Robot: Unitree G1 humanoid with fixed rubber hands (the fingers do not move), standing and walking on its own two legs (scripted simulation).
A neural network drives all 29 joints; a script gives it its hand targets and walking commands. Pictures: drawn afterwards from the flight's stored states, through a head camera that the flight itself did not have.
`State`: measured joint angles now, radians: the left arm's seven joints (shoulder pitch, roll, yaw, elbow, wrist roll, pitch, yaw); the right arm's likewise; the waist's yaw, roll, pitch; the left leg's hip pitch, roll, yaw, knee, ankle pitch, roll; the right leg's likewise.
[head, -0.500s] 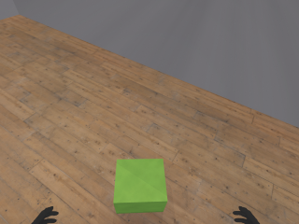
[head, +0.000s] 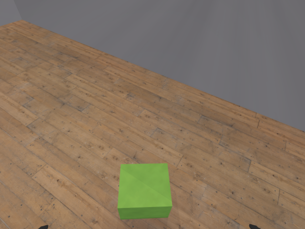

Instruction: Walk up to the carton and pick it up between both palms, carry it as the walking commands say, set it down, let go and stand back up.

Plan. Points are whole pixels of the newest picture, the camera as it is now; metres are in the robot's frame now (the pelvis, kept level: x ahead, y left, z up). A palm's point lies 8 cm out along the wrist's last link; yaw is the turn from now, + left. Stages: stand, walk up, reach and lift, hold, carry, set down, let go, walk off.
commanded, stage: stand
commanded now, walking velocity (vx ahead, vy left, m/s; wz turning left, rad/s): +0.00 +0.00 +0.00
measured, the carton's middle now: (144, 190) +0.48 +0.02 -0.67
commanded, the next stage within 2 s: none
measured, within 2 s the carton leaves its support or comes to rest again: neither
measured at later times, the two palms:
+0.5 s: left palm out of the picture +0.07 +0.31 -0.10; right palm out of the picture +0.08 -0.31 -0.10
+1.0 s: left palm out of the picture +0.07 +0.31 -0.10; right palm out of the picture +0.08 -0.31 -0.10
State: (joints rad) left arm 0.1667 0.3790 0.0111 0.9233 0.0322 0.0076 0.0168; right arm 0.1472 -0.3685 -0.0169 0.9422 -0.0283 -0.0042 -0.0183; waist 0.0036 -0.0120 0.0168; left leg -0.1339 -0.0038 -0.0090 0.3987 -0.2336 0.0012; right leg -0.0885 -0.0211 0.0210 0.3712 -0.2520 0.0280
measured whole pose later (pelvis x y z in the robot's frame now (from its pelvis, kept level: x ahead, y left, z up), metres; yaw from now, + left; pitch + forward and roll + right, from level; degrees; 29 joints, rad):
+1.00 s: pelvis -0.01 +0.00 +0.00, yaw +0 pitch -2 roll +0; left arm 0.13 0.40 0.00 1.04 0.02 0.00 0.01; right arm 0.11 -0.39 0.00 1.04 -0.01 -0.01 -0.01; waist 0.00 -0.01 0.03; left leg -0.13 0.00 -0.01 0.36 -0.19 0.00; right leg -0.08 -0.02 0.02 0.33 -0.21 0.02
